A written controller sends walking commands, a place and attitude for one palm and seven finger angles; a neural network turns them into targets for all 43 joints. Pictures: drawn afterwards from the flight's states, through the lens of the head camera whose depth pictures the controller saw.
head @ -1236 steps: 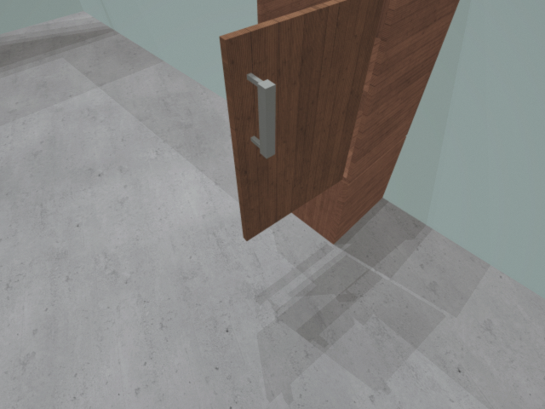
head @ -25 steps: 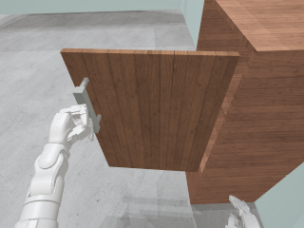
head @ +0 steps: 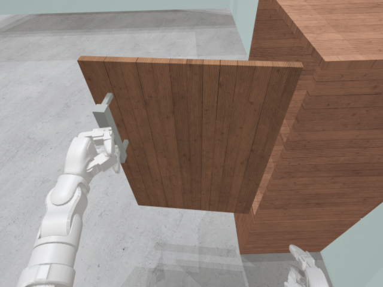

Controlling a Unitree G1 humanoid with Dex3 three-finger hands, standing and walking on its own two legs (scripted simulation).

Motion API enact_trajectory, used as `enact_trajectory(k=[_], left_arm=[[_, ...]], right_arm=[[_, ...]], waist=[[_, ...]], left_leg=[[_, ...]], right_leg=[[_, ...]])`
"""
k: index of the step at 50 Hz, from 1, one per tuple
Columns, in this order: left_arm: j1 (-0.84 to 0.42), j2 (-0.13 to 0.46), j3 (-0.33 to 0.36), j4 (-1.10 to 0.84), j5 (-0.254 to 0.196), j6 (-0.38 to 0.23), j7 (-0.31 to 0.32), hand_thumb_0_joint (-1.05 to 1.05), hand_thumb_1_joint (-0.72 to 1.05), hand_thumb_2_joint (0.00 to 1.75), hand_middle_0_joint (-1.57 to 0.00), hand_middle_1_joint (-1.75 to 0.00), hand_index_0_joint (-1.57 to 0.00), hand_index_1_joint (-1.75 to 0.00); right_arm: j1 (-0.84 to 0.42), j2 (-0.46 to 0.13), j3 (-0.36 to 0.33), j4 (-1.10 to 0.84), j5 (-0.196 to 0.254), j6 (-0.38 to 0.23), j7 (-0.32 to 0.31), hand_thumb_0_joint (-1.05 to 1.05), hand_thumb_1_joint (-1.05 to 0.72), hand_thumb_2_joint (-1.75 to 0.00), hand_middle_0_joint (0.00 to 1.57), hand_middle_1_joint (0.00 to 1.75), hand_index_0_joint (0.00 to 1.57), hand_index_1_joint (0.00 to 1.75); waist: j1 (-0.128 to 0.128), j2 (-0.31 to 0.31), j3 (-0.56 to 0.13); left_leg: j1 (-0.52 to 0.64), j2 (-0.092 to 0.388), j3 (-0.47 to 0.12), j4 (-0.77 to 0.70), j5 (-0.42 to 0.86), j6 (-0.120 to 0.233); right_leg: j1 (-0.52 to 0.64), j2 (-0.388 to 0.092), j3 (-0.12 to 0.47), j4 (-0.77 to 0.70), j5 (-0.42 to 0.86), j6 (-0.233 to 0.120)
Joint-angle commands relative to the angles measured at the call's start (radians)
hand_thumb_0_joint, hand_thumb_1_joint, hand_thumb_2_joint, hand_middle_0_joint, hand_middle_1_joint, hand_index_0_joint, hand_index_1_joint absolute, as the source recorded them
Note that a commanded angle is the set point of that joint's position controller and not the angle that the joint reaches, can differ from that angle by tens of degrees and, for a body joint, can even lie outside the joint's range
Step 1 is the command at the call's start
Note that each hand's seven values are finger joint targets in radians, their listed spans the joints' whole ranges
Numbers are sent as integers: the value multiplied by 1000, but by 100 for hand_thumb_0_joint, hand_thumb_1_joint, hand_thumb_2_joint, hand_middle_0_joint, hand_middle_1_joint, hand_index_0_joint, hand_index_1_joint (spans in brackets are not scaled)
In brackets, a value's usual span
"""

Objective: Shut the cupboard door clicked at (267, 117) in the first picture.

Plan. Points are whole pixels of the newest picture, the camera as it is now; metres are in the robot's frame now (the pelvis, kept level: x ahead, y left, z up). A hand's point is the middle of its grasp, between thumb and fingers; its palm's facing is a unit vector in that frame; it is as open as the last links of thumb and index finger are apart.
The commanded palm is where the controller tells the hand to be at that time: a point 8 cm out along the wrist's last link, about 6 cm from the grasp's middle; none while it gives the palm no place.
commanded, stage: push the door shut along its arc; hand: left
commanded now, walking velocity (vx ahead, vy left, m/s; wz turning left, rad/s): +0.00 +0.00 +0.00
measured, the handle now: (115, 129) +0.42 +0.20 +0.11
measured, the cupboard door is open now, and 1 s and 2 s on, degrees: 83 65 50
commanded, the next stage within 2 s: pull the fist back off the door in 1.72 s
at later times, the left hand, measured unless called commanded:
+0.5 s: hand (131, 131) +0.41 +0.16 +0.12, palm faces -0.17 -0.98 -0.03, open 3.2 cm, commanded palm +0.40 +0.20 +0.11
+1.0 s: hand (146, 116) +0.46 +0.13 +0.12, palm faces -0.30 -0.95 -0.01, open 3.1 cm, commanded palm +0.46 +0.18 +0.11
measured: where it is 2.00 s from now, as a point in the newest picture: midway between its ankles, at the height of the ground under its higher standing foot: outside the picture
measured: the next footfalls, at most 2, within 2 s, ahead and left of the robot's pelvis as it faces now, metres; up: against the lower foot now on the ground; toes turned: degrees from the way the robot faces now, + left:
none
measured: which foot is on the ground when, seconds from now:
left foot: down 0.00-1.00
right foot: down 0.00-1.00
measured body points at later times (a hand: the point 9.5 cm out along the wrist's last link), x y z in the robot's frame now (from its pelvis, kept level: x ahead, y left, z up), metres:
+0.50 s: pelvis +0.00 +0.00 +0.00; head +0.03 -0.01 +0.45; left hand +0.41 +0.21 +0.12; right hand +0.10 -0.26 -0.11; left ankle -0.03 +0.11 -0.73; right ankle +0.02 -0.11 -0.73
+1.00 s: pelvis -0.01 +0.01 -0.01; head +0.06 +0.00 +0.43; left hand +0.47 +0.19 +0.12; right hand +0.03 -0.27 -0.13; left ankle -0.03 +0.11 -0.73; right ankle +0.02 -0.11 -0.73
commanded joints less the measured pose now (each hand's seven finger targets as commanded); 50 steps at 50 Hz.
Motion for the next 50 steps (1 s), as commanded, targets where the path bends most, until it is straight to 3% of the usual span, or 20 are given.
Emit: enact_trajectory(k=[1, 3, 4, 5, 13, 18, 19, 22, 23, 24, 25, 26, 28, 30, 32, 38, 43, 44, 47, 50], left_arm=[[-472, 182, 35, -173, -13, -77, -21, 0, 90, 90, -130, -150, -130, -150], [-512, 198, 41, -126, -15, -81, -37, 0, 90, 90, -130, -150, -130, -150], [-531, 211, 46, -105, -15, -84, -40, 0, 90, 90, -130, -150, -130, -150], [-555, 181, 19, -92, -18, -86, -51, 0, 90, 90, -130, -150, -130, -150], [-718, 177, -9, 57, -15, -111, -91, 0, 90, 90, -130, -150, -130, -150], [-746, 254, 61, 180, -13, -119, -106, 0, 90, 90, -130, -150, -130, -150], [-745, 292, 90, 206, -10, -123, -104, 0, 90, 90, -130, -150, -130, -150], [-805, 269, 59, 213, 3, -143, -118, 0, 90, 90, -130, -150, -130, -150], [-799, 257, 54, 234, 1, -144, -125, 0, 90, 90, -130, -150, -130, -150], [-795, 297, 83, 257, 4, -146, -127, 0, 90, 90, -130, -150, -130, -150], [-833, 257, 42, 277, 3, -148, -138, 0, 90, 90, -130, -150, -130, -150], [-879, 254, 40, 281, -1, -153, -143, 0, 90, 90, -130, -150, -130, -150], [-904, 296, 68, 325, 3, -161, -153, 0, 90, 90, -130, -150, -130, -150], [-941, 275, 44, 332, 6, -172, -165, 0, 90, 90, -130, -150, -130, -150], [-980, 300, 61, 380, 6, -175, -176, 0, 90, 90, -130, -150, -130, -150], [-1064, 316, 56, 439, 13, -193, -214, 0, 90, 90, -130, -150, -130, -150], [-1134, 330, 61, 488, 14, -190, -231, 0, 90, 90, -130, -150, -130, -150], [-1135, 348, 76, 502, 15, -190, -229, 0, 90, 90, -130, -150, -130, -150], [-1134, 391, 116, 513, 22, -191, -235, 0, 90, 90, -130, -150, -130, -150], [-1139, 371, 91, 500, 32, -198, -247, 0, 90, 90, -130, -150, -130, -150]], right_arm=[[-61, -124, -46, -126, 7, -48, -13, 0, -90, -90, 20, 30, 20, 30], [-54, -128, -46, -120, 7, -43, -15, 0, -90, -90, 20, 30, 20, 30], [-50, -133, -47, -115, 7, -38, -17, 0, -90, -90, 20, 30, 20, 30], [-48, -131, -45, -118, 7, -38, -16, 0, -90, -90, 20, 30, 20, 30], [-9, -144, -50, -103, 7, -16, -10, 0, -90, -90, 20, 30, 20, 30], [19, -156, -52, -95, 4, 13, -8, 0, -90, -90, 20, 30, 20, 30], [26, -159, -51, -92, 1, 22, -10, 0, -90, -90, 20, 30, 20, 30], [37, -153, -54, -103, 3, 30, -4, 0, -90, -90, 20, 30, 20, 30], [44, -154, -55, -105, 1, 31, -2, 0, -90, -90, 20, 30, 20, 30], [57, -161, -60, -102, 1, 39, -5, 0, -90, -90, 20, 30, 20, 30], [59, -159, -56, -101, 2, 41, -4, 0, -90, -90, 20, 30, 20, 30], [66, -160, -58, -96, 1, 40, -3, 0, -90, -90, 20, 30, 20, 30], [81, -168, -59, -88, -1, 46, -5, 0, -90, -90, 20, 30, 20, 30], [88, -167, -60, -89, -3, 47, -5, 0, -90, -90, 20, 30, 20, 30], [108, -173, -63, -72, -5, 50, -6, 0, -90, -90, 20, 30, 20, 30], [136, -181, -65, -61, -11, 52, -4, 0, -90, -90, 20, 30, 20, 30], [163, -190, -68, -48, -16, 57, -6, 0, -90, -90, 20, 30, 20, 30], [172, -192, -71, -47, -21, 61, -9, 0, -90, -90, 20, 30, 20, 30], [180, -193, -71, -53, -23, 60, -5, 0, -90, -90, 20, 30, 20, 30], [190, -194, -74, -58, -25, 66, -4, 0, -90, -90, 20, 30, 20, 30]], waist=[[-43, -17, -230], [-44, -10, -235], [-48, -34, -237], [-53, -33, -246], [-68, -12, -298], [-65, -70, -293], [-55, -57, -283], [-67, -12, -310], [-69, -13, -325], [-66, -36, -330], [-86, -35, -313], [-91, -30, -310], [-96, -37, -316], [-101, -9, -338], [-113, -36, -341], [-126, 6, -372], [-148, -15, -379], [-146, -32, -387], [-134, -5, -429], [-137, 9, -445]], left_leg=[[27, 6, -3, -79, 235, 9], [28, 4, -8, -78, 231, 8], [26, 5, -9, -77, 229, 10], [28, 4, -8, -76, 233, 11], [39, 1, -24, -58, 268, 7], [-17, 0, -14, -53, 260, 10], [-36, 0, -11, -57, 248, 11], [-19, 0, -7, -49, 286, 10], [-11, 0, -7, -44, 293, 11], [-20, 3, -6, -40, 296, 12], [-27, 2, -6, -41, 285, 13], [-28, 1, -6, -38, 277, 13], [-39, 2, -7, -32, 266, 14], [-29, 1, -8, -30, 269, 14], [-44, 2, -9, -18, 267, 17], [-52, 1, -12, 1, 266, 16], [-66, 3, -14, 16, 261, 19], [-73, 4, -12, 19, 271, 22], [-75, 2, -12, 31, 306, 20], [-45, 6, -14, 40, 355, 20]], right_leg=[[127, -10, 29, -73, 222, 4], [117, -9, 27, -70, 214, -1], [123, -11, 29, -74, 209, 1], [119, -10, 28, -68, 217, 1], [85, -9, 20, -39, 244, -10], [108, -9, 27, -35, 259, -6], [121, -12, 31, -38, 244, -7], [109, -9, 31, -22, 287, -10], [101, -7, 30, -19, 294, -10], [114, -7, 31, -19, 295, -9], [92, -4, 30, -19, 291, -8], [79, -3, 30, -19, 286, -7], [71, -1, 31, -15, 276, -8], [59, -1, 31, -8, 269, -8], [50, 1, 32, -5, 274, -7], [15, 2, 32, 12, 266, -9], [-20, 6, 29, 22, 259, -7], [-10, 5, 29, 27, 265, -4], [6, 6, 34, 40, 303, -8], [-14, 10, 28, 50, 331, -8]])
